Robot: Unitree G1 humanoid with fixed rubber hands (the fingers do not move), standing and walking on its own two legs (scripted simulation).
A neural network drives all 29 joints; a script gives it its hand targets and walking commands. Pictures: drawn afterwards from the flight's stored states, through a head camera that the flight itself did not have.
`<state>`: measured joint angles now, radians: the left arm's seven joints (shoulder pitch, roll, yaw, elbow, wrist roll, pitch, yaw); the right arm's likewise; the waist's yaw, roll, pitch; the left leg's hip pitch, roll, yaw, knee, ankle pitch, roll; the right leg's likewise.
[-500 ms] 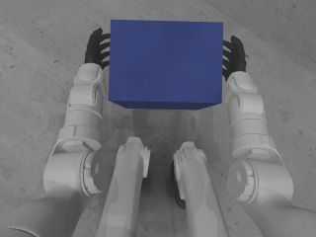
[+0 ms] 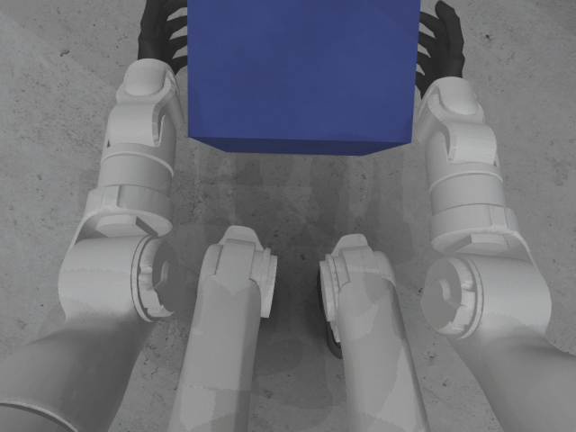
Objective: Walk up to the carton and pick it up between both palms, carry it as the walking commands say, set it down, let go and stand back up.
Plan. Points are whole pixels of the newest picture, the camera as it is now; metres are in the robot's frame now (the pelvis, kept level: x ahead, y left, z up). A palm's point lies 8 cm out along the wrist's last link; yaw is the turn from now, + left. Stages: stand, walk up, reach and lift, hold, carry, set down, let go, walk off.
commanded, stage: set down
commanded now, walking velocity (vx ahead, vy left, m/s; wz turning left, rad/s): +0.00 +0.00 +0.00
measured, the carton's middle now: (298, 85) +0.52 +0.03 -0.19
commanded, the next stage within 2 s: none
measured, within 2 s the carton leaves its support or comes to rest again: rests again in 1.30 s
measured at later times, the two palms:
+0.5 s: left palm (181, 70) +0.53 +0.18 -0.19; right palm (417, 89) +0.52 -0.14 -0.19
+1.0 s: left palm (182, 79) +0.52 +0.19 -0.21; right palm (411, 94) +0.52 -0.14 -0.21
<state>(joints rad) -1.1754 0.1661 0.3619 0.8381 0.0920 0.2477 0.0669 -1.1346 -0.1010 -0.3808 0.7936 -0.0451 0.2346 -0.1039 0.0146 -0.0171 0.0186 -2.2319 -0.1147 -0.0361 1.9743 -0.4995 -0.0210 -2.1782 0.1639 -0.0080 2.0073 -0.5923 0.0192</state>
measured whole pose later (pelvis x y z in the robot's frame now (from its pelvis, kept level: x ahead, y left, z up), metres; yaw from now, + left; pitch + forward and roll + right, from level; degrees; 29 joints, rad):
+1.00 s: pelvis +0.00 +0.00 -0.06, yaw -1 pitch +35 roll -1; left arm -1.34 0.28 0.25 1.04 -0.03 0.17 0.09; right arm -1.31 -0.19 -0.26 0.98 0.04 0.18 -0.15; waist 0.02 -0.01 0.29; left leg -2.26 -0.08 0.01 2.20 -0.55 0.00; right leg -2.22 0.15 -0.03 2.24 -0.63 0.01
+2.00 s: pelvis -0.01 +0.00 -0.08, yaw -1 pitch +31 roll +0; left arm -1.41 0.31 0.24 1.12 -0.03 0.14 0.04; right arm -1.39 -0.24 -0.24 1.09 0.05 0.14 -0.10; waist 0.03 -0.02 0.40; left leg -2.25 -0.03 0.03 2.26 -0.55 0.03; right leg -2.21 0.11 -0.05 2.30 -0.62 -0.01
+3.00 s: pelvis +0.00 +0.01 -0.04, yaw +0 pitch +38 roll -1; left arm -1.29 0.41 0.15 0.99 -0.21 0.10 0.07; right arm -1.28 -0.34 -0.13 0.95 0.18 0.12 -0.12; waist 0.02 -0.01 0.23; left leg -2.25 -0.02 0.04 2.13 -0.54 0.04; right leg -2.21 0.06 -0.05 2.17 -0.61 -0.02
